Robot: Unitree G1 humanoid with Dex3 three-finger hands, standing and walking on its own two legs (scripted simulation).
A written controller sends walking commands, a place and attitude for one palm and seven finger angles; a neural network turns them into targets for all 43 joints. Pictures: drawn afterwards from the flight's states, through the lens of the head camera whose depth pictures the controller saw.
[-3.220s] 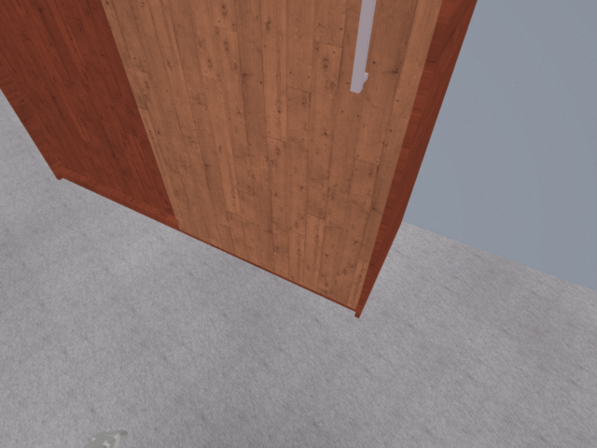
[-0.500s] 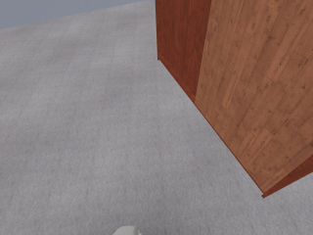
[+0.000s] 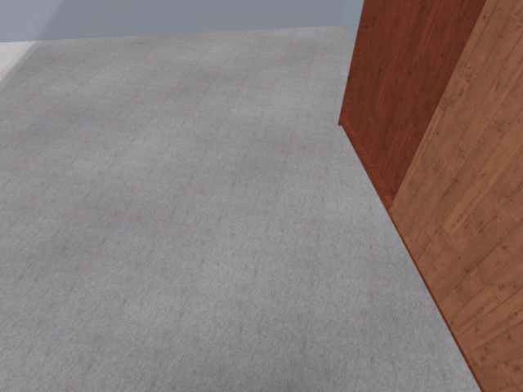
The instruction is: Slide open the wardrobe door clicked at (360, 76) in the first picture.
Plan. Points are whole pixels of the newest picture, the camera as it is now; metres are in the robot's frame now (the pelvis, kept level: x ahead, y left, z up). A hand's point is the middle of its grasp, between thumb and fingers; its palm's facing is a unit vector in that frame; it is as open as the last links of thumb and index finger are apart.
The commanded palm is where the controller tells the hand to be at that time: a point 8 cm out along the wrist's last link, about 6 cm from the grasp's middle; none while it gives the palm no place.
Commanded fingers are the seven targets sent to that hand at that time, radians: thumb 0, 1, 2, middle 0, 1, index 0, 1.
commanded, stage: walk to a spot facing it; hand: right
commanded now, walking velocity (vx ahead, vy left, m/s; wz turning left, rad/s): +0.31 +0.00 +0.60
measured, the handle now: out of the picture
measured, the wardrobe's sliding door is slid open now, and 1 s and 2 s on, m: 0.00 0.00 0.00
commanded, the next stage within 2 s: turn to face it in 0.82 s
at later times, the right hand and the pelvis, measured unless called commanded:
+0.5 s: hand (349, 322) +0.30 -0.16 -0.17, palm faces -0.34 +0.93 -0.13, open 7.4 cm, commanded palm none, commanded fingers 0.00 -0.90 -0.90 0.20 0.30 0.20 0.30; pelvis +0.15 -0.02 +0.00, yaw +19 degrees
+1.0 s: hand (298, 240) +0.50 -0.07 -0.17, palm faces -0.48 +0.85 -0.21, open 7.3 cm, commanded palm none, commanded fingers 0.00 -0.90 -0.90 0.20 0.30 0.20 0.30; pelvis +0.35 +0.08 -0.01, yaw +33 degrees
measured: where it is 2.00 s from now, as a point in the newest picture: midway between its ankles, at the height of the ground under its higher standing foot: (238, 347)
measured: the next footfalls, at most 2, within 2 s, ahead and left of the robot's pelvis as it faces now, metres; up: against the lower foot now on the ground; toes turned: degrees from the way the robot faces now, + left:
right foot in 0.08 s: +0.10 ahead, -0.13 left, +0.00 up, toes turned -2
left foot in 0.64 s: +0.31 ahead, +0.16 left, +0.00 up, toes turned +32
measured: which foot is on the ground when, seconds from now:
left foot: down 0.00-0.08, up 0.10-0.62, down 0.64-1.00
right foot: up 0.00-0.06, down 0.08-0.64, up 0.66-1.00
